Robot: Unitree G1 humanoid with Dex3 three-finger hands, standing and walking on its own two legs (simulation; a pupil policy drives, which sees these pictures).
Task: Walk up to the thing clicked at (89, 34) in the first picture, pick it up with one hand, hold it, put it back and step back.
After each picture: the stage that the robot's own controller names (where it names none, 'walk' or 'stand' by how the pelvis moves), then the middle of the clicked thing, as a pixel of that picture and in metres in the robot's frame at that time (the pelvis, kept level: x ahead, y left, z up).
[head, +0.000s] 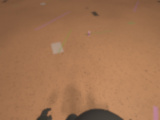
stand; (89, 33) +2.13 +0.03 -0.72
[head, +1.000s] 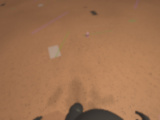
walk; (87, 34) +1.98 +0.23 -0.71
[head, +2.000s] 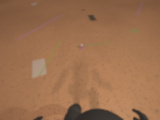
walk; (81, 46) +1.44 +0.27 -0.70
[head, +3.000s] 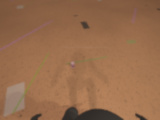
walk; (72, 64) +0.94 +0.27 -0.70
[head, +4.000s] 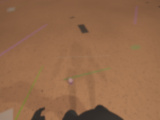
walk; (70, 81) +0.59 +0.23 -0.71
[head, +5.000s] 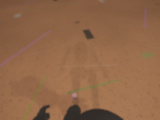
walk; (74, 96) +0.39 +0.19 -0.70
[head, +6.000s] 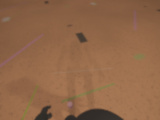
stand; (70, 105) +0.29 +0.21 -0.72
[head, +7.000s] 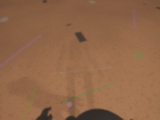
stand; (70, 105) +0.28 +0.22 -0.73
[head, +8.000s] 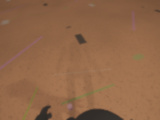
stand; (70, 106) +0.28 +0.22 -0.73
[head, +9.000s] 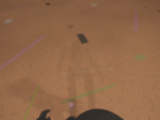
stand; (71, 105) +0.30 +0.21 -0.73
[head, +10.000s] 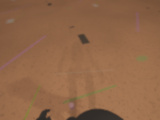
stand; (71, 106) +0.29 +0.20 -0.73
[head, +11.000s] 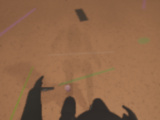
go down; (67, 88) +0.34 +0.19 -0.63
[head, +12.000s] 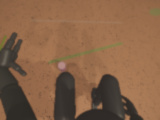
go down; (62, 66) +0.40 +0.21 -0.31
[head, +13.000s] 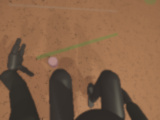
close in; (53, 62) +0.39 +0.23 -0.26
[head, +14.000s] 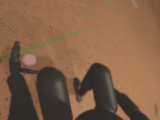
close; (29, 61) +0.39 +0.26 -0.22
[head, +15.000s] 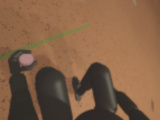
close; (26, 61) +0.38 +0.26 -0.22
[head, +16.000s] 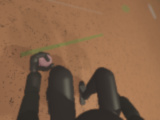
lift; (44, 61) +0.35 +0.24 -0.17
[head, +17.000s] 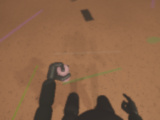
lift; (64, 73) +0.32 +0.17 +0.01
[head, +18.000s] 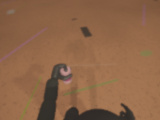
hold; (66, 75) +0.33 +0.17 +0.01
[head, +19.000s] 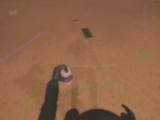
hold; (67, 76) +0.32 +0.17 +0.00
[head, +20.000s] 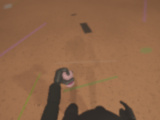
crouch; (68, 78) +0.31 +0.15 -0.03
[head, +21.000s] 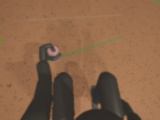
lower; (54, 54) +0.45 +0.21 -0.09
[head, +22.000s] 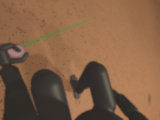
lower; (17, 54) +0.42 +0.28 -0.23
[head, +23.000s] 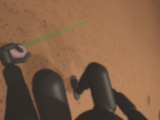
lower; (19, 54) +0.42 +0.28 -0.23
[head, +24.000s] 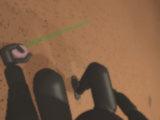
lower; (20, 54) +0.42 +0.28 -0.23
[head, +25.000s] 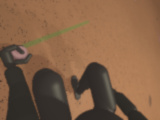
lower; (21, 55) +0.41 +0.28 -0.22
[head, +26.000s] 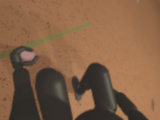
open; (28, 57) +0.40 +0.25 -0.23
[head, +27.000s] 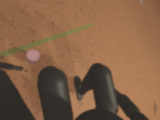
rise; (32, 57) +0.40 +0.25 -0.23
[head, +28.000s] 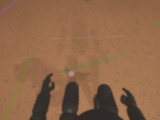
walk; (71, 74) +0.40 +0.18 -0.48
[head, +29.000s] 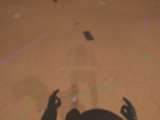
stand; (74, 100) +0.35 +0.16 -0.67
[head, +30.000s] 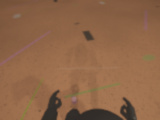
stand; (74, 100) +0.35 +0.17 -0.67
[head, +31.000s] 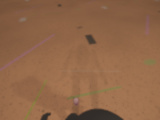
stand; (76, 101) +0.36 +0.16 -0.72
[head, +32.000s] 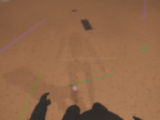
walk; (75, 89) +0.40 +0.13 -0.70
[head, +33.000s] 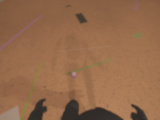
walk; (74, 75) +0.58 +0.20 -0.69
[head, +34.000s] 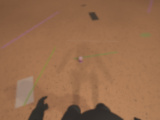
walk; (80, 59) +0.92 +0.16 -0.69
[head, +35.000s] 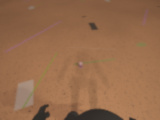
stand; (80, 65) +0.96 +0.14 -0.71
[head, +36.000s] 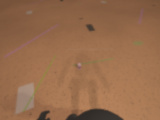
stand; (79, 66) +0.98 +0.17 -0.73
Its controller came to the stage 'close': yes
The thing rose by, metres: 0.72
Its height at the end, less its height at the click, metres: +0.00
